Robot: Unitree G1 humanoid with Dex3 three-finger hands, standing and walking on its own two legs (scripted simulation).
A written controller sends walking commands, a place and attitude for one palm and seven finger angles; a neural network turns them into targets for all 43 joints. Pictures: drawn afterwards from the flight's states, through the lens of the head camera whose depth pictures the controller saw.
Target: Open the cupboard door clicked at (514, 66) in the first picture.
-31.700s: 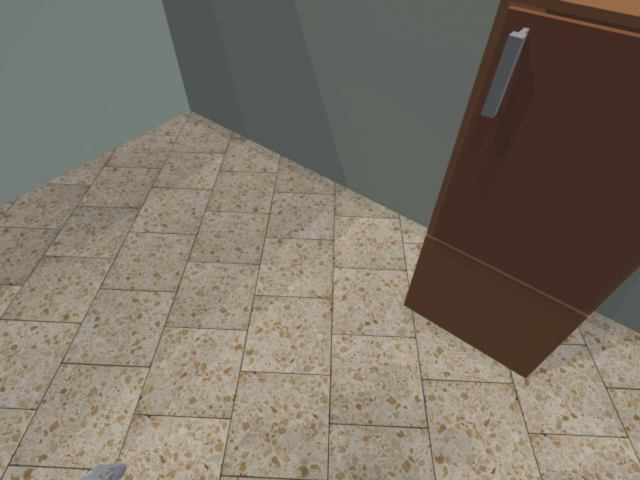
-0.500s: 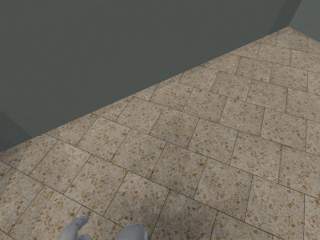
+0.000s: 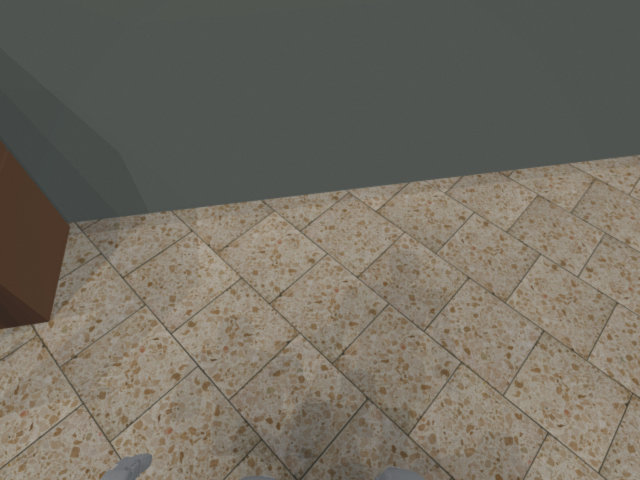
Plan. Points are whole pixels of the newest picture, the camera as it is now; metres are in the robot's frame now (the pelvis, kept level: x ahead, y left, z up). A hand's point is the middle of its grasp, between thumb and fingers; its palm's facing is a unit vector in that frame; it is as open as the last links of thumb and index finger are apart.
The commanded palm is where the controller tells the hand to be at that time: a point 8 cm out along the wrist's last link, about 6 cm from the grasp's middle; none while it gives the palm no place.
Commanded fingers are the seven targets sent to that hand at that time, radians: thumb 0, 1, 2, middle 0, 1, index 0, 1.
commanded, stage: turn to face it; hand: left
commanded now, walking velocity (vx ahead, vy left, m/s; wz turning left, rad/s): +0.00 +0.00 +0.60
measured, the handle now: out of the picture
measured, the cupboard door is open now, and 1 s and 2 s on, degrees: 44 44 44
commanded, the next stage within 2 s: take the last steps up to it in 1.50 s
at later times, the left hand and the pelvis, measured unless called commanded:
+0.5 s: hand out of the picture +0.02 +0.22 -0.18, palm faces +0.32 -0.91 -0.25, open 7.4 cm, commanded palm none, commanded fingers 0.00 0.90 0.90 -0.20 -0.30 -0.20 -0.30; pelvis +0.02 -0.01 -0.01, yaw +19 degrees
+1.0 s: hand out of the picture -0.03 +0.18 -0.19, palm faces +0.61 -0.76 -0.21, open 7.4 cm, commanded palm none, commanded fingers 0.00 0.90 0.90 -0.20 -0.30 -0.20 -0.30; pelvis +0.05 +0.00 -0.02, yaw +38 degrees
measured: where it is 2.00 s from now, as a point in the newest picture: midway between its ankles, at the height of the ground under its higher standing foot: outside the picture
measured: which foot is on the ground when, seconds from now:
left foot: down 0.00-0.08, up 0.10-0.34, down 0.36-0.66, up 0.68-0.96, down 0.98-1.00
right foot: up 0.00-0.08, down 0.10-0.36, up 0.38-0.66, down 0.68-0.96, up 0.98-1.00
